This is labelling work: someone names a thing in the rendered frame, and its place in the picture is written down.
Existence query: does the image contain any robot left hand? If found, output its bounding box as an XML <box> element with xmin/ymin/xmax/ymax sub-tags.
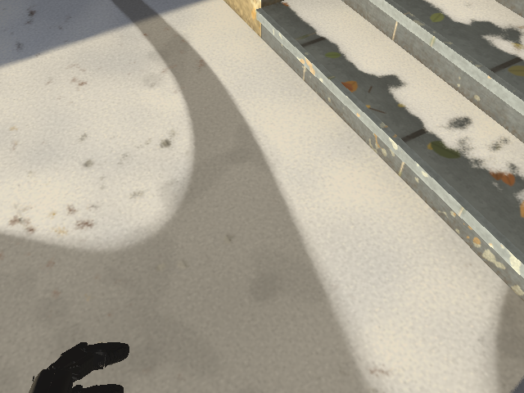
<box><xmin>29</xmin><ymin>342</ymin><xmax>129</xmax><ymax>393</ymax></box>

